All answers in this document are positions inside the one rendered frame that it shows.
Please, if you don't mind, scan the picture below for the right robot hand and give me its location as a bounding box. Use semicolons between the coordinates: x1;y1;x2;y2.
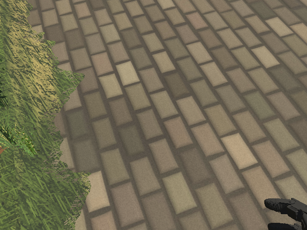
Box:
264;197;307;230

